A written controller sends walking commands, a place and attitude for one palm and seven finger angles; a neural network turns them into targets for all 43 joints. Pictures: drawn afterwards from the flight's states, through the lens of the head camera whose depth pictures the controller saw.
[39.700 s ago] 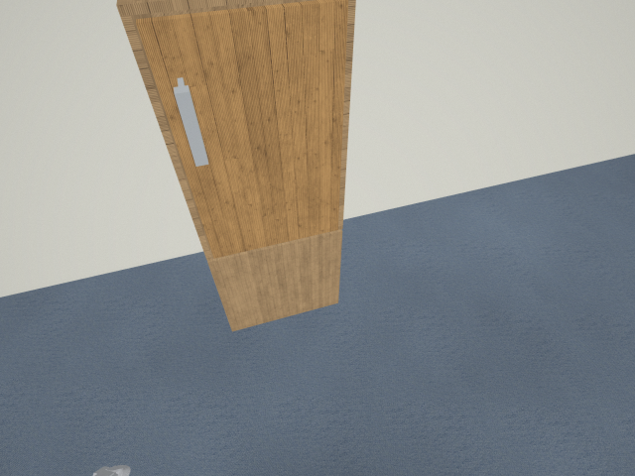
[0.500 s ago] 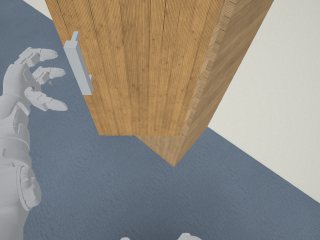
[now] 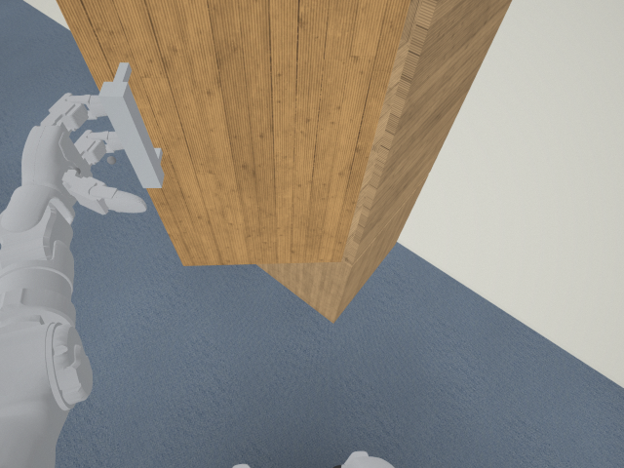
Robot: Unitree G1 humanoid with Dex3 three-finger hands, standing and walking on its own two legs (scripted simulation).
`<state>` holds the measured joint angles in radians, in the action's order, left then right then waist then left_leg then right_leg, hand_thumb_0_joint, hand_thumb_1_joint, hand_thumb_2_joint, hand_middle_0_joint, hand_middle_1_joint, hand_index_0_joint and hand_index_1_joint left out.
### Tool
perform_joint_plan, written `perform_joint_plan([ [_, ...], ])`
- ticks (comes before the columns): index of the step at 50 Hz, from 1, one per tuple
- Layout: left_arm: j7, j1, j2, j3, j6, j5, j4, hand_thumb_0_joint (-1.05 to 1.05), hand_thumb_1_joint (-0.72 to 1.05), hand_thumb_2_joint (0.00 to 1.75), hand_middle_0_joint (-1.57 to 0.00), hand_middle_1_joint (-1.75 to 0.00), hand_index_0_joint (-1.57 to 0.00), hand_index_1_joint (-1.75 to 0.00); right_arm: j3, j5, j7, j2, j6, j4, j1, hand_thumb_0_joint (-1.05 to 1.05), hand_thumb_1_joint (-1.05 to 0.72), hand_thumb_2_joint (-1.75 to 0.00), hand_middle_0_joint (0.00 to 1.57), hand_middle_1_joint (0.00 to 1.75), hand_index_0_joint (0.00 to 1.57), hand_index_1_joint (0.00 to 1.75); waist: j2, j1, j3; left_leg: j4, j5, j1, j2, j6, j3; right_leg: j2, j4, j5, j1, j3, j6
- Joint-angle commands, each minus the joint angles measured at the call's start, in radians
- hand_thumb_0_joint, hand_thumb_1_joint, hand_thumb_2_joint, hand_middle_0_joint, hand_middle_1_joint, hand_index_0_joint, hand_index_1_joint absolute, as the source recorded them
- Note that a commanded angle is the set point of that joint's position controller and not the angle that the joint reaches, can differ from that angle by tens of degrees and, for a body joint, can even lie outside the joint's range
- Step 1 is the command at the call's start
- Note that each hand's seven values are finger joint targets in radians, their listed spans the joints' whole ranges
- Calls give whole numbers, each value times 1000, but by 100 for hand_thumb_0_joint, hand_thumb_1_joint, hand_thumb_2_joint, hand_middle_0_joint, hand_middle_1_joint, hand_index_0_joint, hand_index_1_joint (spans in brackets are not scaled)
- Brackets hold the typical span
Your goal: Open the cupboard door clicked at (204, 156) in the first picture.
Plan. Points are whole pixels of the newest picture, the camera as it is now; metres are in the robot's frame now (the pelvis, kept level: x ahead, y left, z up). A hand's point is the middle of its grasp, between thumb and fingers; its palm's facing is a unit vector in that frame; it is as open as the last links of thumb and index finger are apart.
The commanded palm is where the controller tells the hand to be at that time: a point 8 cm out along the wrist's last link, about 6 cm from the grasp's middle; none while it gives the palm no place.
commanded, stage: slide the fingers in behind the handle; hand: left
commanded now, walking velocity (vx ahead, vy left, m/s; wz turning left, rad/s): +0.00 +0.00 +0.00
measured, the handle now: (139, 129) +0.52 +0.21 +0.12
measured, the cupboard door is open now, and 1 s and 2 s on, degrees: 42 42 43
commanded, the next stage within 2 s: close the thumb around the handle in 1.04 s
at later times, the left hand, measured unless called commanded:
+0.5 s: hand (144, 161) +0.46 +0.19 +0.11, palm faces +0.01 -1.00 +0.01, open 14.0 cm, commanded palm +0.44 +0.24 +0.11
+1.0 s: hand (148, 164) +0.46 +0.18 +0.12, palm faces +0.02 -1.00 +0.01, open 14.0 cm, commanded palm +0.43 +0.23 +0.11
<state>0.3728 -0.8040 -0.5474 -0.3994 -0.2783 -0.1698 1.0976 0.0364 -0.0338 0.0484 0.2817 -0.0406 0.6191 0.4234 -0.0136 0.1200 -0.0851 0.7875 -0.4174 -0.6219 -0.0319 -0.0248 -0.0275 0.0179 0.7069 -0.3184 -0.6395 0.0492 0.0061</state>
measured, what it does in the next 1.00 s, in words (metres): stands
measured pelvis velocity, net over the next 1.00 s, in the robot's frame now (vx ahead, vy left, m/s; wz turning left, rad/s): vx -0.01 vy -0.01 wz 0.01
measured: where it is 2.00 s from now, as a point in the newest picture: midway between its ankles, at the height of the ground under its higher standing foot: outside the picture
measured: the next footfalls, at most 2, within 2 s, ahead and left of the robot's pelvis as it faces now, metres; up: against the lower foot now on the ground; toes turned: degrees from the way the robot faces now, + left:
none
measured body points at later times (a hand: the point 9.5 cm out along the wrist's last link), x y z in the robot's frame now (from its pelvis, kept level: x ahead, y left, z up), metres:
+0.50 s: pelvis +0.00 +0.00 +0.00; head +0.07 +0.01 +0.44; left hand +0.46 +0.25 +0.11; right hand +0.05 -0.27 -0.11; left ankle -0.03 +0.10 -0.71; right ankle +0.01 -0.12 -0.71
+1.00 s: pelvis -0.01 -0.01 +0.00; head +0.06 +0.00 +0.45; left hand +0.45 +0.24 +0.12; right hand +0.03 -0.27 -0.11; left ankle -0.03 +0.10 -0.71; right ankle +0.01 -0.12 -0.71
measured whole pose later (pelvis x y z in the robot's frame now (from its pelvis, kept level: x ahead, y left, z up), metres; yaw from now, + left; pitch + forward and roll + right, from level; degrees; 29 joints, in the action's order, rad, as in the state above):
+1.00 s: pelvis -0.01 -0.01 +0.00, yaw +0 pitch +12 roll -1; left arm 0.24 -0.80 -0.42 -0.33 -0.31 -0.15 1.08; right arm 0.03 -0.03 0.04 0.27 -0.01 0.63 0.39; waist -0.02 0.10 -0.08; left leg 0.78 -0.40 -0.59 -0.02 -0.02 -0.03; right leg 0.01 0.72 -0.32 -0.62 0.05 0.01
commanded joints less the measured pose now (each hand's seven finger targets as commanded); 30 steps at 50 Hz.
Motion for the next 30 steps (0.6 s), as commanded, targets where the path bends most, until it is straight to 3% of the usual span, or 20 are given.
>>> perform_joint_plan([
  [1,-17,-449,-245,-24,-69,-14,-268,0,-50,30,-30,-120,-30,-120,-67,6,7,167,27,-72,93,0,-90,-90,20,30,20,30,-112,2,-412,-80,455,253,9,-2,52,18,-35,350,193,-20,16],
  [2,-23,-433,-231,-19,-72,-13,-284,0,-50,30,-30,-120,-30,-120,-68,6,5,165,27,-75,92,0,-90,-90,20,30,20,30,-111,-3,-431,-77,486,271,8,0,54,19,-31,362,196,-18,16],
  [5,-43,-403,-177,8,-69,-20,-295,0,-50,30,-30,-120,-30,-120,-70,5,-1,158,27,-77,85,0,-90,-90,20,30,20,30,-92,-2,-406,-72,524,276,6,0,52,21,-32,377,194,-14,16],
  [8,-63,-400,-180,1,-49,-9,-250,0,-50,30,-30,-120,-30,-120,-66,4,-4,159,25,-78,74,0,-90,-90,20,30,20,30,-65,-2,-347,-89,439,214,12,-3,41,16,-39,358,202,-17,13],
  [9,-71,-396,-210,-24,-48,-4,-251,0,-50,30,-30,-120,-30,-120,-67,4,-2,160,25,-82,73,0,-90,-90,20,30,20,30,-53,-10,-346,-91,417,194,15,-5,36,14,-39,357,221,-20,13],
  [12,-86,-404,-210,-21,-65,10,-281,0,-50,30,-30,-120,-30,-120,-63,6,-3,153,26,-94,66,0,-90,-90,20,30,20,30,-71,-15,-386,-86,443,210,18,-5,36,14,-29,382,242,-25,14],
  [14,-87,-436,-161,21,-74,9,-287,0,-50,30,-30,-120,-30,-120,-64,4,-4,150,28,-90,61,0,-90,-90,20,30,20,30,-72,1,-369,-84,430,223,16,-3,37,14,-34,366,216,-25,12],
  [17,-89,-431,-156,14,-81,-1,-279,0,-50,30,-30,-120,-30,-120,-66,3,-3,153,33,-83,60,0,-90,-90,20,30,20,30,-74,-2,-392,-80,438,243,15,-1,41,15,-32,369,216,-26,14],
  [20,-93,-464,-96,63,-76,-2,-271,0,-50,30,-30,-120,-30,-120,-65,3,-3,147,37,-75,60,0,-90,-90,20,30,20,30,-81,16,-362,-76,442,249,17,-3,43,15,-33,363,187,-20,14],
  [21,-97,-463,-110,47,-74,-1,-273,0,-50,30,-30,-120,-30,-120,-66,5,-5,149,38,-72,60,0,-90,-90,20,30,20,30,-89,7,-378,-77,439,253,17,-1,43,15,-33,360,187,-22,13],
  [22,-103,-445,-137,22,-71,-1,-253,0,-50,30,-30,-120,-30,-120,-66,5,-4,151,37,-70,63,0,-90,-90,20,30,20,30,-50,1,-376,-80,425,229,18,-2,43,14,-32,364,211,-23,13],
  [25,-112,-451,-112,40,-73,2,-258,0,-50,30,-30,-120,-30,-120,-63,6,-5,146,39,-77,60,0,-90,-90,20,30,20,30,-55,3,-370,-82,410,209,23,-6,35,12,-31,367,224,-24,14],
  [27,-121,-449,-153,10,-77,10,-252,0,-50,30,-30,-120,-30,-120,-64,7,-5,150,38,-75,59,0,-90,-90,20,30,20,30,-36,-3,-373,-85,379,187,24,-6,33,12,-33,356,239,-30,12],
  [30,-125,-434,-105,42,-91,7,-302,0,-50,30,-30,-120,-30,-120,-65,7,-10,142,42,-86,58,0,-90,-90,20,30,20,30,-72,-10,-413,-81,437,231,25,-4,33,14,-25,388,248,-27,16],
])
